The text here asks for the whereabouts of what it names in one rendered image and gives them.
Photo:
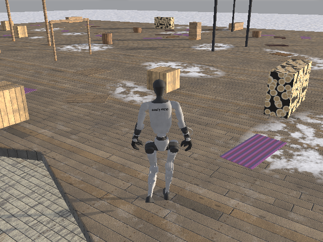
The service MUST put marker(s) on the left robot thigh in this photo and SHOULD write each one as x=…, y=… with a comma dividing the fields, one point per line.
x=151, y=154

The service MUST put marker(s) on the robot left hand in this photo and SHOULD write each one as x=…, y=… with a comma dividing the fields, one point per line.
x=138, y=143

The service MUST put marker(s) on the right robot shin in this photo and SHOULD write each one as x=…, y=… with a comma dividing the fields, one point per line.
x=168, y=178

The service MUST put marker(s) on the left robot forearm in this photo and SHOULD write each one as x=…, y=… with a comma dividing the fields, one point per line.
x=136, y=134

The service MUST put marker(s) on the right robot forearm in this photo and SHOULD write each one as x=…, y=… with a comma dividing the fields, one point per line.
x=186, y=133

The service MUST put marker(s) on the robot right upper arm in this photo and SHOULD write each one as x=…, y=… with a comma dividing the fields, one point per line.
x=178, y=111

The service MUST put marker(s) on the robot left upper arm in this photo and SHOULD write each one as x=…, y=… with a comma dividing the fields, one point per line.
x=141, y=115

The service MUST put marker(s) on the robot right hand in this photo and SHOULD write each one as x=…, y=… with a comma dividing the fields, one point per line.
x=185, y=143

